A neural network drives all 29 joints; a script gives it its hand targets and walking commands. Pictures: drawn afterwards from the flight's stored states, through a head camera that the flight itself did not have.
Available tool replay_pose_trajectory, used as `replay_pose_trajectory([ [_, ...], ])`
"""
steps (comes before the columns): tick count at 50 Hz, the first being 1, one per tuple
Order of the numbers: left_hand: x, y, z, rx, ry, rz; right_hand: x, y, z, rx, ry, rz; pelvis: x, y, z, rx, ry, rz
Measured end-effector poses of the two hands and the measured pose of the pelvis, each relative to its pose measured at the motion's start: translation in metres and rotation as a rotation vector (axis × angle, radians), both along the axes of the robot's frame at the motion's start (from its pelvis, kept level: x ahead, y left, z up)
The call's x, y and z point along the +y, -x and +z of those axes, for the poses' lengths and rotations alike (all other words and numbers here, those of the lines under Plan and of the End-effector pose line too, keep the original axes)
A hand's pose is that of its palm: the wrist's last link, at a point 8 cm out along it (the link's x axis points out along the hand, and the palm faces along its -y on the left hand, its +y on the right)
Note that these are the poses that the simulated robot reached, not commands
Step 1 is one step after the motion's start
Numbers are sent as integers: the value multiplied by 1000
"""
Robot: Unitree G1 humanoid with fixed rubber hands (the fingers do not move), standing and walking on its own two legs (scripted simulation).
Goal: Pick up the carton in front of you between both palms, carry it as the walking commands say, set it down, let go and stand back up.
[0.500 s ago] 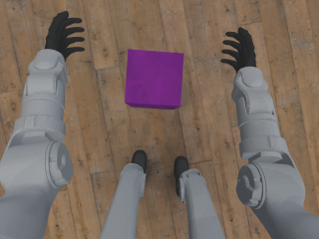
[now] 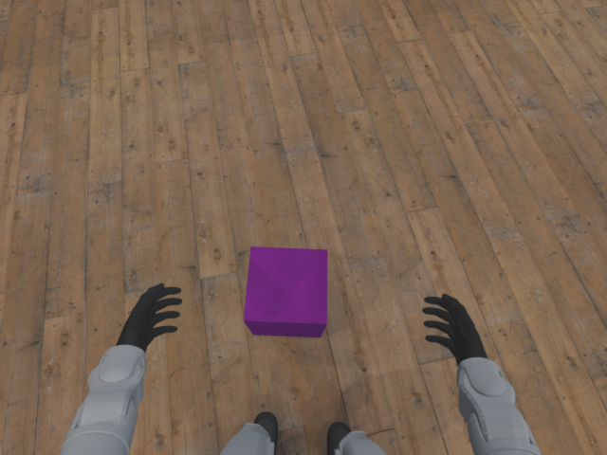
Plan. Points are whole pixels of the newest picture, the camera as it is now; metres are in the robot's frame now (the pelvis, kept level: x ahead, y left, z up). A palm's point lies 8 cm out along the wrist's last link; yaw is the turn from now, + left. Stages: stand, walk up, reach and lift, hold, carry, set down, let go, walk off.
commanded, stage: let go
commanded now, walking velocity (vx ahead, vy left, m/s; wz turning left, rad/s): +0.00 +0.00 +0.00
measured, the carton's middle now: (288, 295) +0.47 +0.05 -0.63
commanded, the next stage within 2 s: stand in 0.68 s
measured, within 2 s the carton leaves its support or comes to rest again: neither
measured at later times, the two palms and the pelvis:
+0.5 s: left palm (121, 414) +0.18 +0.22 -0.04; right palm (526, 422) +0.19 -0.25 -0.04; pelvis +0.03 -0.02 +0.02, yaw +0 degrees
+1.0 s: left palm (73, 418) +0.18 +0.28 -0.06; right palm (560, 436) +0.17 -0.29 -0.06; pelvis +0.04 +0.00 +0.02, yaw +0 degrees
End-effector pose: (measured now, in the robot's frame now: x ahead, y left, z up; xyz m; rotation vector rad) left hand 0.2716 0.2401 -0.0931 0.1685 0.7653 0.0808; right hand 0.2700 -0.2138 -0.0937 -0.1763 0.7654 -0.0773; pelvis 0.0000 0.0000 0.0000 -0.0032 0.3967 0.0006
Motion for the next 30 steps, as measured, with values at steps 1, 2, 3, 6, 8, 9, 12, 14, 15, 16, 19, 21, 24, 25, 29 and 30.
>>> replay_pose_trajectory([
  [1,-1,8,4,3,0,-1,-3,8,4,2,-1,0,-1,-1,3,-25,-1,0],
  [2,-3,15,8,5,-1,-2,-5,16,8,5,-1,-1,-2,-3,5,-50,-2,-1],
  [3,-4,23,12,8,-1,-3,-8,24,12,7,-1,-1,-3,-4,7,-76,-3,-1],
  [6,-8,44,24,12,0,-3,-15,45,24,12,-1,-1,-6,-10,14,-153,-6,0],
  [8,-11,56,31,14,1,-2,-19,56,32,11,-1,0,-8,-13,18,-203,-7,0],
  [9,-12,62,35,14,2,-1,-22,61,35,11,-1,0,-8,-15,19,-228,-8,1],
  [12,-16,76,42,17,4,0,-27,74,44,10,-1,1,-11,-21,23,-295,-9,2],
  [14,-18,83,46,19,5,0,-30,79,48,13,-2,2,-12,-23,25,-335,-10,3],
  [15,-19,85,47,20,5,0,-31,81,50,14,-2,3,-13,-24,25,-354,-11,3],
  [16,-20,87,48,22,6,-1,-32,83,51,16,-3,5,-13,-25,26,-371,-11,4],
  [19,-21,90,50,25,6,-2,-33,85,53,21,-4,10,-15,-26,26,-415,-13,5],
  [21,-22,89,51,28,6,-4,-33,84,54,24,-5,13,-15,-26,25,-437,-13,6],
  [24,-22,87,51,31,6,-6,-32,82,54,28,-6,15,-15,-26,25,-460,-13,6],
  [25,-22,87,52,31,5,-7,-32,81,54,28,-7,16,-15,-26,25,-466,-13,6],
  [29,-21,85,52,32,2,-7,-30,79,54,29,-8,15,-14,-27,24,-479,-12,6],
  [30,-21,85,53,33,2,-7,-29,79,54,29,-8,14,-14,-27,24,-481,-12,5],
])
